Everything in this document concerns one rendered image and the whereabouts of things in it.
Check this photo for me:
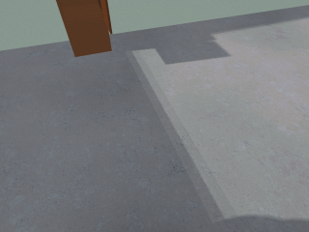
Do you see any cupboard door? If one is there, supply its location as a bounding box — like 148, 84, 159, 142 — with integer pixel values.
99, 0, 113, 34

